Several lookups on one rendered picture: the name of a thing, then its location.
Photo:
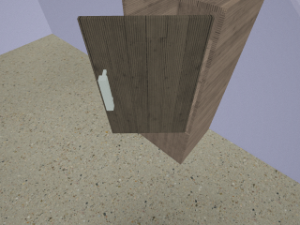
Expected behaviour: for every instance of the handle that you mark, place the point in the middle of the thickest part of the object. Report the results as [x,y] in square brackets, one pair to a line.
[106,90]

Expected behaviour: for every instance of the cupboard door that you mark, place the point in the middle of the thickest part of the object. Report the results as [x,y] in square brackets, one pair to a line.
[153,65]

